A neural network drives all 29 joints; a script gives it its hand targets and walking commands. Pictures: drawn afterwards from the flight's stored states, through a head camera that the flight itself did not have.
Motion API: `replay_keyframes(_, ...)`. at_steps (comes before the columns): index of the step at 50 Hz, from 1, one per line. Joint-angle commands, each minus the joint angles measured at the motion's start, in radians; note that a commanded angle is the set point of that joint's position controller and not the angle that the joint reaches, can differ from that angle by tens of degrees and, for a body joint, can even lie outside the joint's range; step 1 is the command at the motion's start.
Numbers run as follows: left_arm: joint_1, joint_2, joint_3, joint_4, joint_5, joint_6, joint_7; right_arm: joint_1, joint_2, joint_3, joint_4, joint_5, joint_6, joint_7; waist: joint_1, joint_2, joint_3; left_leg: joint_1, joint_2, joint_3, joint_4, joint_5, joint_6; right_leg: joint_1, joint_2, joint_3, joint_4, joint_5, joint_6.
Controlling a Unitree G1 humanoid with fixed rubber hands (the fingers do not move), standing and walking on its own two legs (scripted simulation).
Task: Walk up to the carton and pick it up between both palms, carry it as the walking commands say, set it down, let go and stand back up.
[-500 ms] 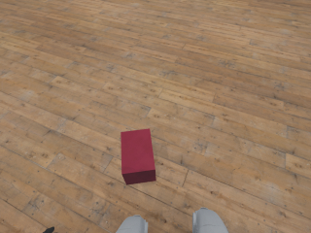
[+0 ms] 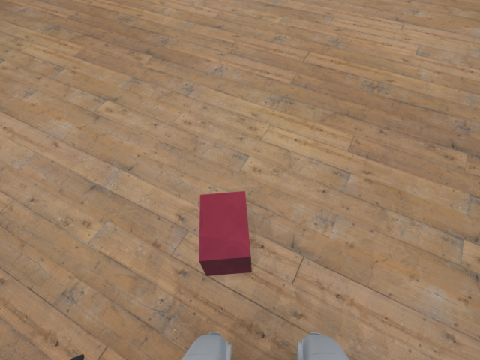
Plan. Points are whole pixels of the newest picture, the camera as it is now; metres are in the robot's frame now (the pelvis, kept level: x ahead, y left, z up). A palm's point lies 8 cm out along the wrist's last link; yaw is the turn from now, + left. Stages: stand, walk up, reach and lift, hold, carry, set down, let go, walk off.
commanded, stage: walk up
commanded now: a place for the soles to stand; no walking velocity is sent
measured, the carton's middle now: (225, 233) +0.59 +0.11 -0.63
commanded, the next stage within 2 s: none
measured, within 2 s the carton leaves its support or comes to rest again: neither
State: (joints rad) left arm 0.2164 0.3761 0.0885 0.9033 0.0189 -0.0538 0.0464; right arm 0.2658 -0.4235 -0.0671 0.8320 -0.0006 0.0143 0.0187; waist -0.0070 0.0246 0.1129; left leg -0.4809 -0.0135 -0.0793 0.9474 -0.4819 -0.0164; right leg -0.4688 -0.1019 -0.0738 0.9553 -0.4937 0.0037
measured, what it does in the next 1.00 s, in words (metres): stands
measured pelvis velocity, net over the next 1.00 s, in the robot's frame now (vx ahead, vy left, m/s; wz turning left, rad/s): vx -0.03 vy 0.01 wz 0.10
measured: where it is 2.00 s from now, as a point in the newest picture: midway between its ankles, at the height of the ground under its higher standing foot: outside the picture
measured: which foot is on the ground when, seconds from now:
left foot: down 0.00-1.00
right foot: down 0.00-1.00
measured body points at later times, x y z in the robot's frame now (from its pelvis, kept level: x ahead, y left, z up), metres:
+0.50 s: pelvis -0.03 +0.00 +0.00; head +0.01 -0.01 +0.45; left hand +0.04 +0.34 -0.10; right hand +0.08 -0.30 -0.12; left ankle +0.02 +0.14 -0.68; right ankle -0.01 -0.13 -0.69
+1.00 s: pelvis -0.03 +0.01 +0.00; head +0.01 +0.00 +0.45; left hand +0.00 +0.35 -0.10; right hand +0.09 -0.30 -0.12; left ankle +0.01 +0.15 -0.68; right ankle -0.01 -0.13 -0.69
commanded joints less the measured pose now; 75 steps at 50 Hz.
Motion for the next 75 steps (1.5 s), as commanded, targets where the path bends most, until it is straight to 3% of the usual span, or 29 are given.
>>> replay_keyframes(1, 0.179, 0.365, 0.084, -0.025, -0.006, -0.047, 0.026, -0.121, -0.147, -0.031, -0.118, -0.004, -0.024, -0.037, 0.091, -0.158, -0.200, -0.323, -0.009, -0.016, 0.208, 0.029, 0.055, 0.473, -0.321, 0.445, -0.338, 0.743, -0.270)
replay_keyframes(4, 0.039, 0.355, 0.069, -0.069, -0.001, -0.045, 0.024, -0.063, -0.193, -0.049, -0.077, -0.014, -0.025, -0.025, 0.026, -0.153, -0.166, -0.202, 0.051, 0.003, 0.143, -0.109, 0.055, 0.328, -0.325, 0.385, -0.340, 0.734, -0.271)
replay_keyframes(7, -0.092, 0.331, 0.056, -0.102, -0.001, -0.035, 0.015, 0.082, -0.176, -0.061, -0.010, -0.021, -0.037, -0.007, -0.072, -0.116, -0.163, 0.131, 0.039, 0.079, -0.138, 0.242, 0.075, 0.057, -0.191, 0.131, -0.234, 0.504, -0.142)
replay_keyframes(10, -0.103, 0.216, 0.030, -0.126, -0.017, -0.009, 0.016, 0.031, -0.290, -0.082, -0.060, -0.048, -0.042, -0.014, -0.064, 0.298, -0.117, 0.218, 0.224, -0.514, -0.475, 0.347, 0.276, -0.222, 0.073, 0.021, 0.154, -0.168, -0.027)
replay_keyframes(11, -0.106, 0.249, 0.037, -0.103, -0.013, 0.002, 0.016, 0.012, -0.282, -0.066, -0.065, -0.043, -0.042, -0.009, -0.041, 0.142, -0.110, 0.173, 0.239, -0.560, -0.502, 0.306, 0.281, -0.196, 0.075, 0.073, 0.184, -0.214, -0.029)
replay_keyframes(15, 0.012, 0.266, 0.053, -0.066, -0.009, -0.004, 0.006, -0.059, -0.255, -0.066, -0.068, -0.049, -0.039, -0.025, -0.014, 0.214, -0.124, 0.193, 0.182, -0.432, -0.435, 0.315, 0.224, -0.115, 0.057, 0.071, 0.085, -0.158, -0.028)
replay_keyframes(20, 0.114, 0.243, 0.047, -0.009, -0.008, -0.032, 0.016, -0.110, -0.215, -0.058, -0.093, -0.035, -0.012, -0.013, 0.044, 0.077, -0.165, -0.016, 0.145, -0.313, -0.349, 0.171, 0.193, 0.203, 0.080, 0.012, -0.283, 0.055, -0.058)
replay_keyframes(21, 0.188, 0.277, 0.062, -0.001, 0.012, -0.044, 0.021, -0.115, -0.156, -0.033, -0.104, -0.025, -0.011, -0.009, 0.073, -0.043, -0.204, -0.157, 0.104, -0.212, -0.136, 0.139, 0.134, 0.337, -0.027, 0.226, -0.410, 0.017, -0.092)
replay_keyframes(22, 0.197, 0.387, 0.088, -0.012, 0.027, -0.052, 0.028, -0.116, -0.099, -0.026, -0.123, -0.025, -0.012, -0.009, 0.086, -0.319, -0.102, -0.366, -0.033, -0.051, 0.082, 0.019, 0.057, 0.356, -0.222, 0.555, -0.598, -0.145, -0.163)
replay_keyframes(23, 0.147, 0.406, 0.091, -0.020, 0.017, -0.053, 0.024, -0.154, -0.162, -0.035, -0.103, -0.038, -0.011, -0.020, 0.076, -0.178, -0.073, -0.341, 0.006, -0.080, 0.148, -0.096, 0.041, 0.284, -0.342, 0.626, -0.594, -0.004, -0.238)
replay_keyframes(24, 0.091, 0.400, 0.082, -0.034, 0.015, -0.051, 0.024, -0.157, -0.198, -0.047, -0.092, -0.034, -0.013, -0.016, 0.054, -0.093, -0.062, -0.260, 0.044, -0.080, 0.158, -0.067, 0.045, 0.210, -0.331, 0.572, -0.556, 0.066, -0.259)
replay_keyframes(30, -0.015, 0.364, 0.070, -0.069, 0.009, -0.040, 0.017, -0.019, -0.175, -0.067, -0.038, -0.041, -0.024, 0.018, -0.020, -0.188, -0.129, 0.051, 0.036, 0.077, -0.119, 0.083, 0.048, 0.097, -0.191, 0.245, -0.338, 0.291, -0.174)
replay_keyframes(32, -0.007, 0.289, 0.042, -0.078, 0.000, -0.029, 0.016, 0.036, -0.215, -0.080, -0.002, -0.052, -0.031, 0.008, -0.046, 0.023, -0.159, 0.243, 0.063, -0.071, -0.320, 0.109, 0.075, -0.059, -0.109, 0.152, -0.155, 0.245, -0.098)
replay_keyframes(33, 0.011, 0.226, 0.033, -0.083, -0.008, -0.019, 0.014, 0.000, -0.273, -0.090, -0.031, -0.066, -0.037, 0.003, -0.039, 0.226, -0.143, 0.269, 0.209, -0.433, -0.492, 0.065, 0.157, -0.197, 0.036, 0.025, 0.083, 0.092, -0.032)
replay_keyframes(34, -0.053, 0.241, 0.035, -0.091, -0.012, -0.010, 0.021, -0.036, -0.295, -0.077, -0.056, -0.057, -0.038, 0.005, -0.044, 0.202, -0.110, 0.224, 0.249, -0.563, -0.565, 0.020, 0.238, -0.239, 0.094, 0.040, 0.088, -0.182, -0.037)
replay_keyframes(40, 0.214, 0.254, 0.049, 0.026, -0.012, -0.044, 0.019, -0.187, -0.224, -0.054, -0.083, -0.050, -0.010, -0.006, 0.089, 0.077, -0.168, -0.053, 0.134, -0.233, -0.255, 0.133, 0.178, 0.214, 0.095, 0.019, -0.275, 0.114, -0.056)
replay_keyframes(42, 0.211, 0.393, 0.082, 0.016, 0.015, -0.056, 0.026, -0.172, -0.149, -0.035, -0.094, -0.027, -0.010, -0.004, 0.094, -0.218, -0.142, -0.302, -0.015, 0.000, 0.082, 0.020, 0.052, 0.323, -0.231, 0.531, -0.531, 0.037, -0.183)
replay_keyframes(43, 0.173, 0.400, 0.084, 0.000, 0.013, -0.058, 0.025, -0.185, -0.181, -0.042, -0.089, -0.045, -0.008, -0.011, 0.076, -0.128, -0.099, -0.330, 0.039, -0.027, 0.121, -0.100, 0.049, 0.278, -0.326, 0.626, -0.544, 0.097, -0.243)
replay_keyframes(48, 0.002, 0.319, 0.046, -0.045, 0.005, -0.052, 0.023, -0.026, -0.174, -0.062, -0.008, -0.036, -0.027, 0.012, -0.035, -0.087, -0.170, 0.085, 0.041, 0.067, -0.179, 0.184, 0.060, 0.131, -0.154, 0.245, -0.291, 0.474, -0.155)
replay_keyframes(51, -0.036, 0.228, 0.028, -0.064, -0.020, -0.035, 0.019, -0.028, -0.250, -0.074, -0.028, -0.046, -0.039, -0.003, -0.025, 0.147, -0.200, 0.234, 0.199, -0.322, -0.390, 0.413, 0.197, -0.050, 0.077, 0.020, -0.031, 0.144, -0.025)
replay_keyframes(55, -0.055, 0.261, 0.047, -0.080, 0.005, -0.053, -0.027, 0.065, -0.317, -0.102, -0.021, -0.037, -0.057, 0.011, -0.076, 0.167, -0.135, 0.254, 0.289, -0.614, -0.576, -0.427, 0.339, -0.239, 0.080, 0.057, 0.055, -0.225, -0.060)
replay_keyframes(59, 0.055, 0.267, 0.062, -0.034, 0.004, -0.058, -0.037, -0.015, -0.284, -0.093, -0.037, -0.050, -0.057, 0.013, -0.023, 0.155, -0.064, 0.126, 0.245, -0.501, -0.577, -0.387, 0.275, -0.118, 0.076, 0.031, -0.072, -0.118, -0.056)
replay_keyframes(61, 0.275, 0.283, 0.080, 0.031, 0.012, -0.066, -0.036, -0.156, -0.245, -0.074, -0.070, -0.050, -0.044, 0.024, 0.110, 0.076, -0.109, -0.168, 0.173, -0.325, -0.401, -0.368, 0.198, 0.326, 0.112, -0.006, -0.273, -0.022, -0.087)
replay_keyframes(63, 0.397, 0.440, 0.123, 0.031, 0.030, -0.078, -0.014, -0.188, -0.072, -0.025, -0.108, -0.041, -0.044, 0.016, 0.178, -0.370, -0.075, -0.650, -0.069, 0.010, 0.200, -0.165, 0.039, 0.609, -0.255, 0.720, -0.700, -0.493, -0.189)
replay_keyframes(64, 0.328, 0.455, 0.127, -0.007, 0.021, -0.074, -0.008, -0.222, -0.171, -0.034, -0.097, -0.038, -0.050, 0.003, 0.174, -0.196, -0.047, -0.653, -0.035, -0.086, 0.264, -0.084, 0.040, 0.547, -0.330, 0.796, -0.729, -0.447, -0.222)
replay_keyframes(66, 0.221, 0.386, 0.102, -0.024, -0.004, -0.082, -0.007, -0.179, -0.222, -0.047, -0.059, -0.029, -0.068, 0.013, 0.087, -0.055, -0.014, -0.552, 0.058, -0.043, 0.242, -0.010, 0.050, 0.500, -0.296, 0.615, -0.592, -0.032, -0.238)
replay_keyframes(69, 0.206, 0.363, 0.086, -0.038, 0.012, -0.091, -0.006, -0.187, -0.183, -0.050, -0.072, -0.030, -0.071, 0.022, 0.079, -0.170, -0.029, -0.434, 0.100, 0.038, 0.094, 0.003, 0.034, 0.479, -0.277, 0.451, -0.521, 0.458, -0.240)
replay_keyframes(73, 0.171, 0.346, 0.067, -0.062, -0.009, -0.073, -0.021, -0.196, -0.145, -0.042, -0.083, -0.021, -0.080, 0.037, 0.066, -0.193, -0.057, -0.138, 0.059, 0.171, -0.154, 0.129, 0.038, 0.307, -0.191, 0.243, -0.473, 0.657, -0.207)
replay_keyframes(75, 0.062, 0.344, 0.054, -0.083, -0.022, -0.062, -0.029, -0.043, -0.170, -0.066, -0.034, -0.021, -0.078, 0.038, -0.038, -0.150, -0.113, 0.222, 0.036, 0.227, -0.285, 0.225, 0.057, 0.135, -0.145, 0.126, -0.307, 0.696, -0.162)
